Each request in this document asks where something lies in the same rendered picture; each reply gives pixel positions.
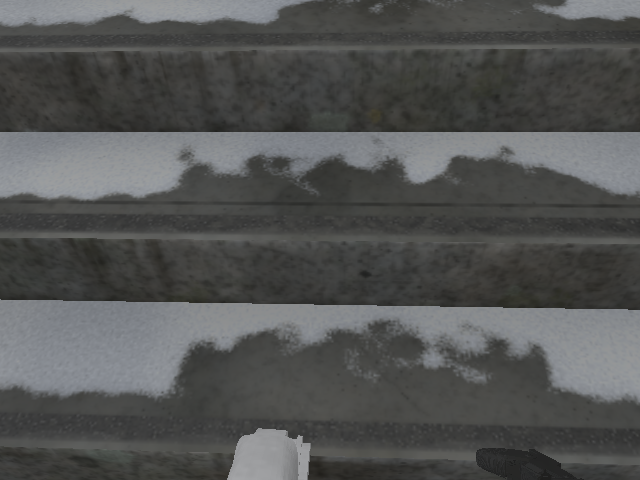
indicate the robot left thigh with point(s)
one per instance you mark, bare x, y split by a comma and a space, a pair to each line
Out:
269, 454

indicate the right robot hand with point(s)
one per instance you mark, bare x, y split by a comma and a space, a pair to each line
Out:
521, 465

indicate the left robot shin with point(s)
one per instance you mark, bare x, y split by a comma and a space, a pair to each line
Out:
240, 440

